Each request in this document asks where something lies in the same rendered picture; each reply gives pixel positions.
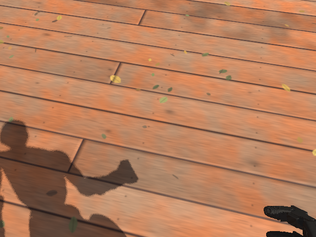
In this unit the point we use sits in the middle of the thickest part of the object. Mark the robot right hand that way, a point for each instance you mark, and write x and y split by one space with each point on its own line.
294 216

